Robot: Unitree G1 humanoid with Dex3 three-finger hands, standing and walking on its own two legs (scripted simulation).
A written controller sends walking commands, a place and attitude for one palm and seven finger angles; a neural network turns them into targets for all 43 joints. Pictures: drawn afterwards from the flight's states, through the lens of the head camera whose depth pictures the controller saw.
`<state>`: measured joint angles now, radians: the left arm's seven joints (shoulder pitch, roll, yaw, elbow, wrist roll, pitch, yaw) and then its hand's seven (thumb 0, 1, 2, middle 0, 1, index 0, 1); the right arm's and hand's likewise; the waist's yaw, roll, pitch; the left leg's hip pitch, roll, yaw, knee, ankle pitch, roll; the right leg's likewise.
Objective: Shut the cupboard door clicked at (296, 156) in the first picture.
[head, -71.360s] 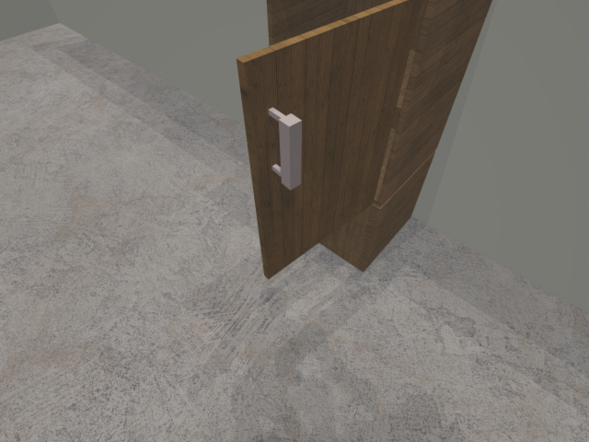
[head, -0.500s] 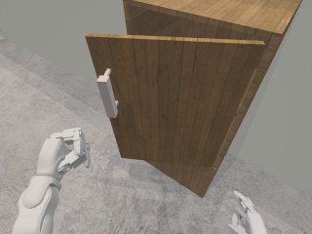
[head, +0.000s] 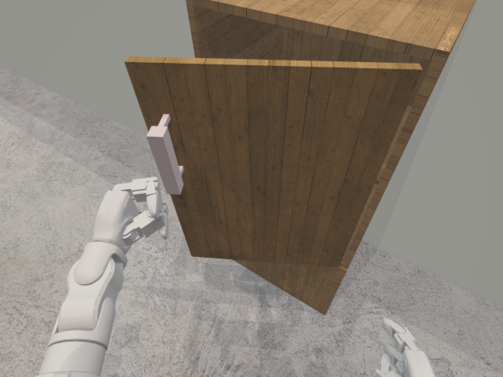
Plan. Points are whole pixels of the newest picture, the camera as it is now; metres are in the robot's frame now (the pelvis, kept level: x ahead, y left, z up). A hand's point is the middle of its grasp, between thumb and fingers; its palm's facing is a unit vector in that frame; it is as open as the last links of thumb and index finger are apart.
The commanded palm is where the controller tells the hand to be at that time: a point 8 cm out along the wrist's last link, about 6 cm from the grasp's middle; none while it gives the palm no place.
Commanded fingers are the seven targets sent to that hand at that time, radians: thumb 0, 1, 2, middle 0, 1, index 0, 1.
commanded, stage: bring the fist close to the handle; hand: left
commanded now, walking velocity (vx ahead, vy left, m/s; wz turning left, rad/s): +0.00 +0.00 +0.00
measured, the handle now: (170, 154) +0.46 +0.18 +0.11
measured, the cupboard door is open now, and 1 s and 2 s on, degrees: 28 28 13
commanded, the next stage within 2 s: push the door shut along its arc in 0.70 s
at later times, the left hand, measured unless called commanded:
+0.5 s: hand (173, 193) +0.36 +0.15 +0.11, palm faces -0.01 -1.00 +0.00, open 3.1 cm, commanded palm +0.34 +0.21 +0.11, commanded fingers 0.00 0.90 0.90 -1.30 -1.50 -1.30 -1.50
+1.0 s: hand (175, 190) +0.37 +0.15 +0.11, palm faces -0.07 -1.00 -0.01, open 3.1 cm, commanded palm +0.36 +0.21 +0.11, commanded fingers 0.00 0.90 0.90 -1.30 -1.50 -1.30 -1.50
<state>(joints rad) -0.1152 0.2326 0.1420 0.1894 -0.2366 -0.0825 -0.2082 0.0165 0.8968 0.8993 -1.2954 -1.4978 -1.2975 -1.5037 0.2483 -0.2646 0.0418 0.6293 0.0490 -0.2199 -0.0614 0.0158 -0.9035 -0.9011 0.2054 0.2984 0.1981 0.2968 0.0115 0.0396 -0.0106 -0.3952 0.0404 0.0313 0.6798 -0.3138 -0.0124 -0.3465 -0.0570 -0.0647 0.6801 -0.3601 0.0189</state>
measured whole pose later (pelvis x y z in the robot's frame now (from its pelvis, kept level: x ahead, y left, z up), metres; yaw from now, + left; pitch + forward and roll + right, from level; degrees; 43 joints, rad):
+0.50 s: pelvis +0.00 -0.01 +0.00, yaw -1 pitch +3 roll +0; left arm -0.29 0.24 0.20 0.43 -0.23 -0.14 -0.19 0.02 0.90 0.90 -1.29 -1.50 -1.30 -1.50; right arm 0.27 -0.27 0.02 0.64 0.05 -0.12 -0.05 0.01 -0.90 -0.90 0.21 0.30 0.20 0.30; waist -0.01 0.03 -0.02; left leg -0.40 0.05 0.05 0.66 -0.31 -0.02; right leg -0.38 -0.04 -0.04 0.69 -0.36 0.01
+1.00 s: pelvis -0.01 +0.00 +0.00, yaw +0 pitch +2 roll +0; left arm -0.44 0.26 0.16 0.59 -0.21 -0.15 -0.21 0.02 0.89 0.90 -1.30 -1.50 -1.30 -1.50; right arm 0.23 -0.26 0.05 0.65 0.05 -0.12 -0.06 0.01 -0.90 -0.90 0.21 0.30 0.20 0.30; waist -0.02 0.03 -0.01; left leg -0.44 0.04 0.04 0.69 -0.30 -0.01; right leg -0.40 -0.05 -0.06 0.70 -0.34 0.02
